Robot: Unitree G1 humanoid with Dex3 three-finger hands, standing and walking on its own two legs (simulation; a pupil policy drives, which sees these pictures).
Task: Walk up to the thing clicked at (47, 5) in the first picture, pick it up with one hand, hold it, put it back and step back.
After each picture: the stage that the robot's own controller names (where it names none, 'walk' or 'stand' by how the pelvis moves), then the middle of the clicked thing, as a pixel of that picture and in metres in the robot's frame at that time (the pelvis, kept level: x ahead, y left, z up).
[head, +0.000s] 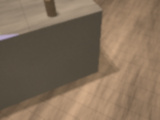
stand; (50, 6) +0.95 +0.24 -0.02
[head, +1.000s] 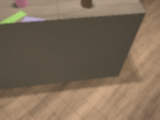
rise first; out of the picture +0.87 +0.06 +0.01
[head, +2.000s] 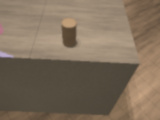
rise first; (69, 32) +0.60 +0.09 +0.00
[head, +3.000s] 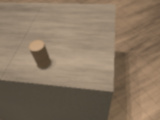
stand; (40, 54) +0.51 +0.23 -0.01
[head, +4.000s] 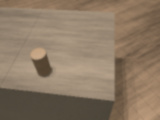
stand; (41, 62) +0.48 +0.23 -0.03
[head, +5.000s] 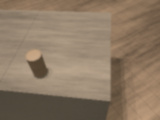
stand; (37, 63) +0.48 +0.24 -0.03
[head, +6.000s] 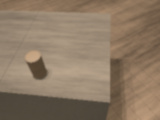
stand; (36, 65) +0.47 +0.24 -0.03
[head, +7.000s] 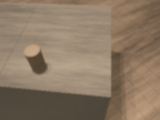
rise first; (35, 59) +0.48 +0.24 -0.02
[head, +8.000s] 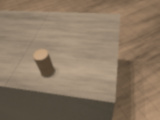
rise first; (44, 63) +0.48 +0.24 -0.02
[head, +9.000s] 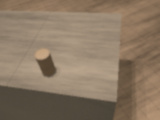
go down; (45, 62) +0.48 +0.24 -0.02
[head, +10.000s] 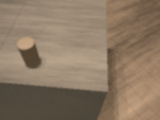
go down; (29, 52) +0.50 +0.22 +0.00
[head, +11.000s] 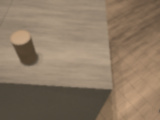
go down; (24, 48) +0.48 +0.22 +0.03
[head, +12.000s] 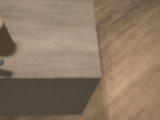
close in; out of the picture +0.49 +0.24 +0.06
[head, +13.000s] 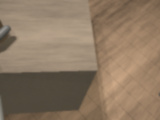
close; out of the picture +0.52 +0.24 +0.08
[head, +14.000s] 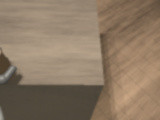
lift; out of the picture +0.40 +0.26 +0.06
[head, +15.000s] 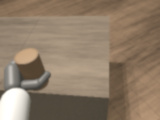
lift; (33, 70) +0.32 +0.18 +0.15
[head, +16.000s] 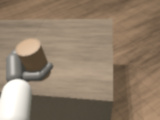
hold; (35, 61) +0.33 +0.17 +0.18
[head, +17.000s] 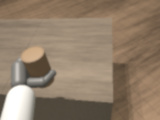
crouch; (39, 68) +0.33 +0.16 +0.15
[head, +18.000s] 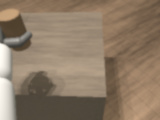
crouch; (15, 31) +0.45 +0.22 +0.19
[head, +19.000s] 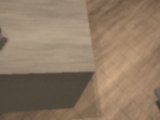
lower; out of the picture +0.52 +0.25 +0.06
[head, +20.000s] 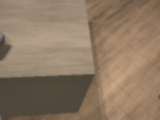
lower; out of the picture +0.50 +0.25 +0.07
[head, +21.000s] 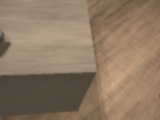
lower; out of the picture +0.51 +0.25 +0.07
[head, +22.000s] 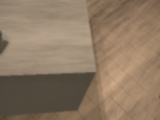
lower; out of the picture +0.51 +0.25 +0.07
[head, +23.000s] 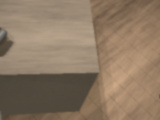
loosen; out of the picture +0.51 +0.25 +0.08
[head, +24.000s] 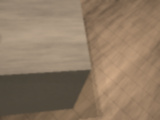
rise; out of the picture +0.51 +0.25 +0.08
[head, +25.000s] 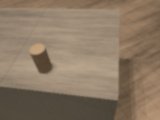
sink last; (41, 58) +0.48 +0.24 +0.02
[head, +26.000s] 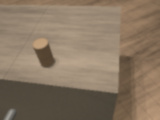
stand; (44, 52) +0.51 +0.24 +0.02
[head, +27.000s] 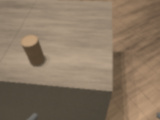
stand; (33, 50) +0.50 +0.24 +0.03
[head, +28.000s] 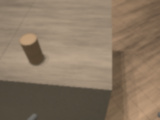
stand; (32, 49) +0.50 +0.24 +0.04
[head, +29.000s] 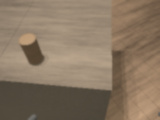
stand; (31, 49) +0.50 +0.25 +0.04
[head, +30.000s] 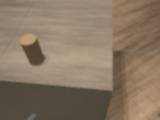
stand; (32, 49) +0.50 +0.24 +0.04
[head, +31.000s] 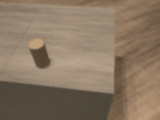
stand; (39, 53) +0.50 +0.23 +0.01
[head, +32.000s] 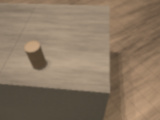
walk; (35, 55) +0.51 +0.24 -0.02
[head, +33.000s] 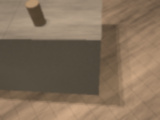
walk; (36, 13) +0.72 +0.28 -0.01
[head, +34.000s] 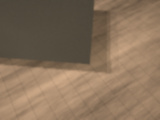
walk; out of the picture +1.08 +0.27 +0.00
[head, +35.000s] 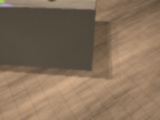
stand; out of the picture +1.12 +0.27 -0.02
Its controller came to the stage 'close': yes
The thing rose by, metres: 0.21
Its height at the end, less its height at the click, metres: +0.00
